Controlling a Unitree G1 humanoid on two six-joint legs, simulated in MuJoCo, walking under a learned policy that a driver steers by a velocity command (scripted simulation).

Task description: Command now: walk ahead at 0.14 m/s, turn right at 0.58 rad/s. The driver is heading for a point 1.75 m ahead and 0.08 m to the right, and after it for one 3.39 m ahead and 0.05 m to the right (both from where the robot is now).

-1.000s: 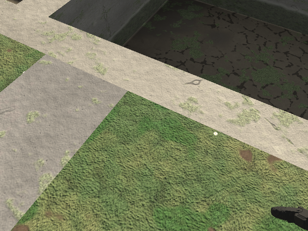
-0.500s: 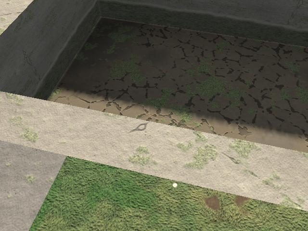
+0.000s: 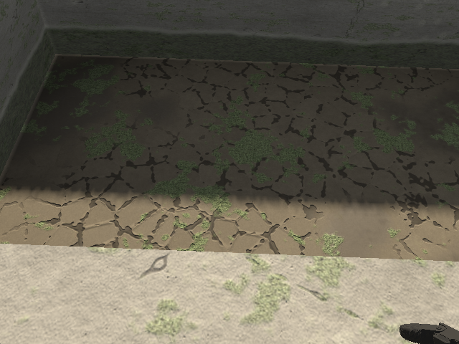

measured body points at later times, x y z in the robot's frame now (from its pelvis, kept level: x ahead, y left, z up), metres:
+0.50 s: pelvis +0.03 -0.02 +0.02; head +0.05 -0.06 +0.47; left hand +0.23 +0.21 -0.06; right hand +0.09 -0.35 -0.10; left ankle +0.07 +0.12 -0.63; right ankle +0.02 -0.12 -0.72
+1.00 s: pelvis +0.04 +0.01 +0.02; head +0.05 +0.00 +0.47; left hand +0.23 +0.22 -0.10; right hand +0.06 -0.27 -0.11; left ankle +0.07 +0.12 -0.72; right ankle +0.02 -0.12 -0.72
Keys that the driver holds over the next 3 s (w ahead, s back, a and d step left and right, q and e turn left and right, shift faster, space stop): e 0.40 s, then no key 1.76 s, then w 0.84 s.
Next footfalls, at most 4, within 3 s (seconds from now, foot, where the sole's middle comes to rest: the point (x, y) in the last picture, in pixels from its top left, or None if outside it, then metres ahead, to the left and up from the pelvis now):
0.30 right None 0.06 -0.13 -0.76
0.70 left None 0.11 0.11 -0.76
2.48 right None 0.12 -0.16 -0.76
2.96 left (272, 324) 0.51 -0.08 -0.76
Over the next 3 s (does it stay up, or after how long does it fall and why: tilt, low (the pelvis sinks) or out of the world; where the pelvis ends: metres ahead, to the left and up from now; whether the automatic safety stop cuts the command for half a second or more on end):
stays up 0.32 -0.10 -0.01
